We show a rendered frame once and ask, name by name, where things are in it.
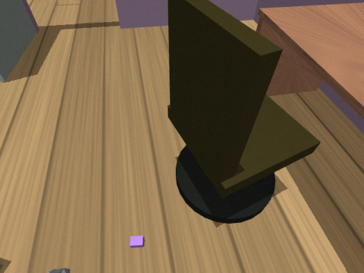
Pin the office chair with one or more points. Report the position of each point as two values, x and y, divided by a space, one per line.
236 136

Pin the desk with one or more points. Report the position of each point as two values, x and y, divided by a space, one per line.
319 42

